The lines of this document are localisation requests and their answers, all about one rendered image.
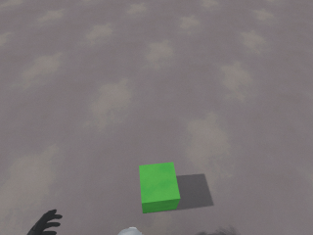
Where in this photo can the carton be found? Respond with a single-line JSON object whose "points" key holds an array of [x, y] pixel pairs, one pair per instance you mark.
{"points": [[159, 187]]}

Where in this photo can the left robot hand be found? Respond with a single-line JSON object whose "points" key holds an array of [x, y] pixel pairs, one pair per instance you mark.
{"points": [[43, 224]]}

